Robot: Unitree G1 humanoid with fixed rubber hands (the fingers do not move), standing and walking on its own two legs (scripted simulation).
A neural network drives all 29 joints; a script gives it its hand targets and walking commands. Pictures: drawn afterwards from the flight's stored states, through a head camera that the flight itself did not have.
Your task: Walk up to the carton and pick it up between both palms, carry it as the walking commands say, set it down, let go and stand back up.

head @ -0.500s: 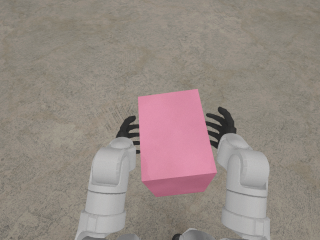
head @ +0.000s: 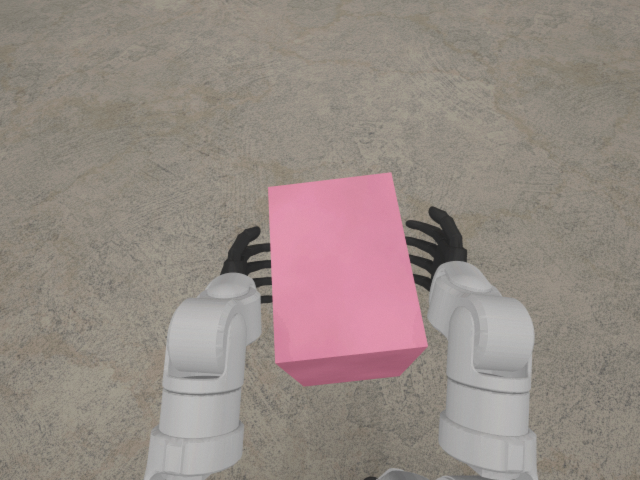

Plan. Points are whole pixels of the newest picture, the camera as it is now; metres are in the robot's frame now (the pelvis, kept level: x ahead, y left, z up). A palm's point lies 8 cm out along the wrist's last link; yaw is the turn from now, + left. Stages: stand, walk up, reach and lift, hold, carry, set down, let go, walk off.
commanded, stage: carry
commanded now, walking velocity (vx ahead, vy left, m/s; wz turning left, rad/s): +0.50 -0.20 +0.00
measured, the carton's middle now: (341, 293) +0.34 -0.02 +0.00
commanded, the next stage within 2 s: none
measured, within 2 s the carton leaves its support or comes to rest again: neither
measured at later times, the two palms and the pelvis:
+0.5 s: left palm (333, 92) +0.67 -0.01 +0.06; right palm (475, 85) +0.68 -0.24 +0.07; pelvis +0.36 -0.11 +0.00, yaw +0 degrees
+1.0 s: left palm out of the picture +1.10 -0.15 +0.04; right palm out of the picture +1.10 -0.39 +0.04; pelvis +0.79 -0.25 -0.03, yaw +1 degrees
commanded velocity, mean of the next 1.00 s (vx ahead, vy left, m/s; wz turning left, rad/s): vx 0.50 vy -0.20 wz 0.00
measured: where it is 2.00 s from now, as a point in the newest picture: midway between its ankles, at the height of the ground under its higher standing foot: (438, 129)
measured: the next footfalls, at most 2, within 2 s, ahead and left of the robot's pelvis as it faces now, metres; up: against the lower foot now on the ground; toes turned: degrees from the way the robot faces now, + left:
left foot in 0.20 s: +0.25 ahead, +0.07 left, +0.00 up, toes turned +6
right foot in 0.44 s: +0.38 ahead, -0.21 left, +0.00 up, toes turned -6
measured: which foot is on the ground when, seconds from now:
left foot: up 0.00-0.18, down 0.20-0.48, up 0.50-0.68, down 0.70-0.96, up 0.98-1.00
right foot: down 0.00-0.26, up 0.28-0.42, down 0.44-0.74, up 0.76-0.92, down 0.94-1.00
